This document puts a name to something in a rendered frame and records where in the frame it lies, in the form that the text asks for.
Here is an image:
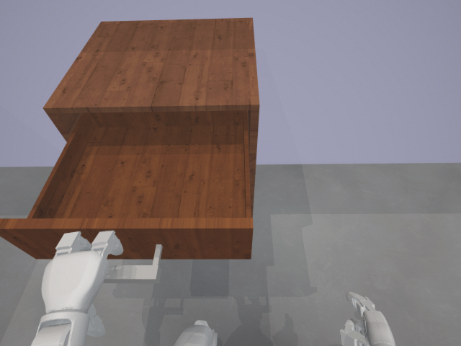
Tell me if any handle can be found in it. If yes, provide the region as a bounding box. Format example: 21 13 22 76
103 244 163 283

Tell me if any right robot hand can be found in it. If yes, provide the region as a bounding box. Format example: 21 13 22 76
340 292 395 346

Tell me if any left robot hand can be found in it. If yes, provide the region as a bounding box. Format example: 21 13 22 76
42 231 123 337

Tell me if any robot left forearm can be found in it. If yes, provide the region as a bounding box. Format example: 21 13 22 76
31 309 90 346

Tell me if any drawer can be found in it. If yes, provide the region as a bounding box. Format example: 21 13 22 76
0 110 253 260

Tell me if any robot left shin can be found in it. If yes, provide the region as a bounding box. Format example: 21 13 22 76
194 320 209 327

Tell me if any cabinet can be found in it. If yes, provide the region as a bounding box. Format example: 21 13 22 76
43 18 259 218

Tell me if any robot left thigh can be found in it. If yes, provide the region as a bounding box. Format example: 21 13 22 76
172 325 218 346

